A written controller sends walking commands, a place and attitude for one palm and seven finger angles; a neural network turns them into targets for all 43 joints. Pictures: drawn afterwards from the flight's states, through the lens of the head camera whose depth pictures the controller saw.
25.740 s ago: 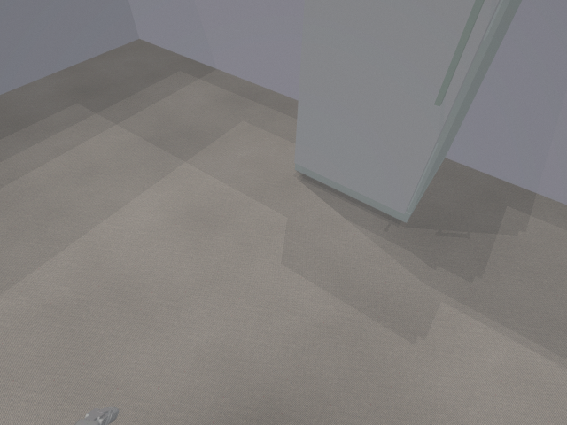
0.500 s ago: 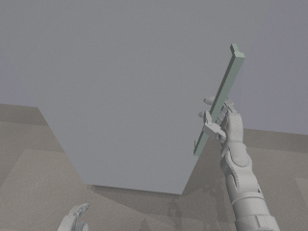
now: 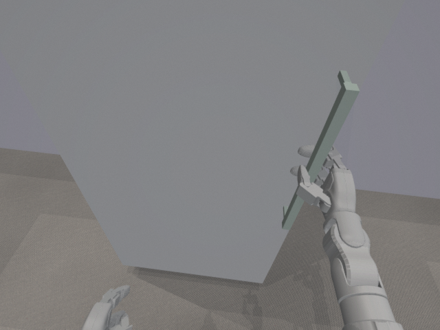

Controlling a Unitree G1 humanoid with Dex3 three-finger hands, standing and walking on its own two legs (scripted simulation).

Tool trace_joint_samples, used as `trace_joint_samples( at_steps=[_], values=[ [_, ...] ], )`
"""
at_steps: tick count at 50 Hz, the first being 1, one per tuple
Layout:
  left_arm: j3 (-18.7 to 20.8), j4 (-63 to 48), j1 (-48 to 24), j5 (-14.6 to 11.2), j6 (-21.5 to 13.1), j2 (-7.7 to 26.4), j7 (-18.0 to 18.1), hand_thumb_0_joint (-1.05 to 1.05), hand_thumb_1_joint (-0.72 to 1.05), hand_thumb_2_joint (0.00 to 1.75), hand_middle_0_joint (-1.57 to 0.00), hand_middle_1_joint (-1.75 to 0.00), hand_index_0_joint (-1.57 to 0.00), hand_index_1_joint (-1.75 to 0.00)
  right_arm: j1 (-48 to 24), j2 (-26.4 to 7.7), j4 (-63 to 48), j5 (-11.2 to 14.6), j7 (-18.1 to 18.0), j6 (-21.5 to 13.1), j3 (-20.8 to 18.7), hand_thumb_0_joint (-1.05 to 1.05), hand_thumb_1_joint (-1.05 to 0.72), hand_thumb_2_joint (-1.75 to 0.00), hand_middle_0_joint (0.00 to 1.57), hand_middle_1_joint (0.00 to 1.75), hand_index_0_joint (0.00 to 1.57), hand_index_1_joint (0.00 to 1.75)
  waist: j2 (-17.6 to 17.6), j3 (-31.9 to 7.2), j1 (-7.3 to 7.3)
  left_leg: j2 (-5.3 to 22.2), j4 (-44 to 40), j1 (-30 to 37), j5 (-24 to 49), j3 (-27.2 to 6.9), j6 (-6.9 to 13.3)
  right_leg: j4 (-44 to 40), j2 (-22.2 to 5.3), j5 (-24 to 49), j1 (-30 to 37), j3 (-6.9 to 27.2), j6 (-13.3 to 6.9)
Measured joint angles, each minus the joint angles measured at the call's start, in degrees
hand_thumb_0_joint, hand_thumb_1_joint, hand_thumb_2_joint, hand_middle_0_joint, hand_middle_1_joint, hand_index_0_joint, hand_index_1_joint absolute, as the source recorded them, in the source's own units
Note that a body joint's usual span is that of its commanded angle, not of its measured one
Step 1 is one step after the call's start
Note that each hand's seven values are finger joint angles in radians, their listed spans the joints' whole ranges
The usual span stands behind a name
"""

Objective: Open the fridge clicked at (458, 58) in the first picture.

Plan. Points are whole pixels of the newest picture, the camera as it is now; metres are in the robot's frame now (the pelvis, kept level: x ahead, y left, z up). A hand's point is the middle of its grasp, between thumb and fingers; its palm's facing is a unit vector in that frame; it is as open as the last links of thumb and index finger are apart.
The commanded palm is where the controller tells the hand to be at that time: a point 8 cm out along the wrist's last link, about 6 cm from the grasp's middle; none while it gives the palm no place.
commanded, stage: grip the handle and tug to test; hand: right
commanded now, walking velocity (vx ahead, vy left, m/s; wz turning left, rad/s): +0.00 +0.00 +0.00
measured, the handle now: (308, 168) +0.42 -0.13 +0.09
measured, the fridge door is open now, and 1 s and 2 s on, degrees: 0 11 31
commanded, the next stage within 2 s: pull the door a little, standing still in 0.10 s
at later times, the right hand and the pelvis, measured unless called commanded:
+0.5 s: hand (301, 187) +0.35 -0.10 +0.11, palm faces +0.00 +1.00 +0.01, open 5.8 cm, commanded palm +0.29 -0.15 +0.11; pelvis +0.03 +0.00 +0.00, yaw +0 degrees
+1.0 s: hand (296, 230) +0.27 -0.08 +0.10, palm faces -0.04 +0.98 -0.20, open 5.6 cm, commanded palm +0.24 -0.14 +0.11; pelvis +0.08 +0.01 +0.01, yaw +2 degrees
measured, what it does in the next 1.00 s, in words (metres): steps on the spot: left foot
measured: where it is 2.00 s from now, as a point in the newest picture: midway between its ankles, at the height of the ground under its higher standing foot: outside the picture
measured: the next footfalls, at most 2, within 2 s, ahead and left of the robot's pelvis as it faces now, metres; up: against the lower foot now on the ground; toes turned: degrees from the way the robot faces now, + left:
left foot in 0.98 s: +0.06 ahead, +0.08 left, +0.01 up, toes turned +4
right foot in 1.34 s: +0.11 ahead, -0.04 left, +0.00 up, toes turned -3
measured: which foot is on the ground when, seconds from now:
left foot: down 0.00-0.90, up 0.92-0.96, down 0.98-1.00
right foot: down 0.00-1.00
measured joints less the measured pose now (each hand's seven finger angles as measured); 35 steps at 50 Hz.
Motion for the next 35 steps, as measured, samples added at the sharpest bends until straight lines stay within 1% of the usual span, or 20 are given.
trace_joint_samples(
  at_steps=[10, 13, 18, 24, 27, 30, 32, 35],
  values=[
    [0.2, -1.62, 0.05, 0.21, 0.62, 0.09, -0.15, 0.01, 0.9, 0.9, -0.2, -0.3, -0.2, -0.3, 5.91, 0.29, -8.04, 0.16, -0.13, 2.36, 0.17, 0.01, -0.78, -0.79, 0.29, 1.35, 0.3, 1.33, -0.01, -0.14, 0.19, -0.07, -1.11, 1.38, -0.45, -0.7, -0.14, -0.98, -0.04, -0.82, 1.55, -0.6, 0.05],
    [0.29, -1.73, -0.1, 0.29, 0.79, 0.11, 0.01, 0.01, 0.9, 0.9, -0.2, -0.3, -0.2, -0.3, 6.8, 0.44, -9.81, 0.04, -0.22, 2.93, 0.87, 0.01, -0.78, -0.79, 0.29, 1.35, 0.3, 1.32, 0.03, 0.0, 0.01, 0.03, -1.24, 1.71, -0.67, -0.41, -0.24, -0.97, 0.09, -1.12, 1.7, -0.29, 0.04],
    [0.41, -1.31, -0.73, 0.61, 1.12, 0.17, 0.04, 0.01, 0.9, 0.9, -0.2, -0.3, -0.2, -0.3, 6.6, 1.43, -11.2, -0.76, -1.2, 3.87, 2.47, 0.01, -0.77, -0.81, 0.3, 1.34, 0.32, 1.32, 0.06, 0.13, -0.9, 0.37, -0.87, 1.58, -1.18, 0.4, -0.36, -0.33, 0.47, -1.54, 1.13, 0.53, -0.03],
    [-0.09, -2.69, -1.27, 0.8, 1.55, -0.64, -0.38, 0.01, 0.9, 0.9, -0.2, -0.3, -0.2, -0.3, 10.14, 1.9, -14.87, -0.96, -1.63, 5.57, 2.47, 0.02, -0.78, -0.81, 0.27, 1.34, 0.3, 1.33, -0.33, -0.54, -0.67, 0.37, -0.93, 2.1, -0.68, 0.05, -0.73, -0.98, 0.47, -1.5, 2.17, 0.24, -0.18],
    [-0.48, -3.84, -1.15, 0.76, 1.65, -1.12, -0.64, 0.01, 0.9, 0.9, -0.2, -0.3, -0.2, -0.3, 13.78, 1.87, -18.33, -0.83, -1.57, 6.22, 2.49, 0.02, -0.79, -0.81, 0.25, 1.33, 0.28, 1.32, -0.42, -0.93, -0.42, 0.28, -1.23, 2.71, -0.42, -0.27, -0.89, -1.41, 0.36, -1.57, 3.08, -0.01, -0.23],
    [-0.67, -5.03, -0.94, 0.75, 1.76, -1.45, -0.96, 0.01, 0.9, 0.9, -0.2, -0.3, -0.2, -0.3, 19.1, 1.94, -23.55, -0.85, -1.48, 6.51, 2.88, 0.02, -0.79, -0.8, 0.23, 1.32, 0.26, 1.32, -0.49, -1.31, -0.33, 0.15, -1.39, 3.17, -0.49, -0.42, -0.89, -1.67, 0.18, -2.13, 3.88, -0.22, -0.13],
    [-0.68, -5.73, -0.77, 0.79, 1.86, -1.54, -1.19, 0.01, 0.9, 0.9, -0.2, -0.3, -0.2, -0.3, 23.79, 2.1, -28.01, -0.95, -1.25, 6.59, 3.51, 0.02, -0.79, -0.8, 0.23, 1.32, 0.26, 1.31, -0.56, -1.5, -0.4, 0.1, -1.21, 3.29, -0.38, -0.33, -0.97, -1.51, 0.06, -2.4, 4.22, -0.22, -0.2],
    [-0.5, -6.63, -0.37, 0.84, 1.92, -1.52, -1.62, 0.01, 0.9, 0.9, -0.2, -0.3, -0.2, -0.3, 32.74, 2.3, -35.59, -1.2, -0.57, 6.36, 5.38, 0.02, -0.78, -0.79, 0.22, 1.3, 0.26, 1.31, -0.67, -1.76, -0.84, 0.09, -0.4, 3.29, 0.48, 0.13, -1.19, -0.81, -0.07, -2.18, 4.55, 0.13, -0.29]
  ],
)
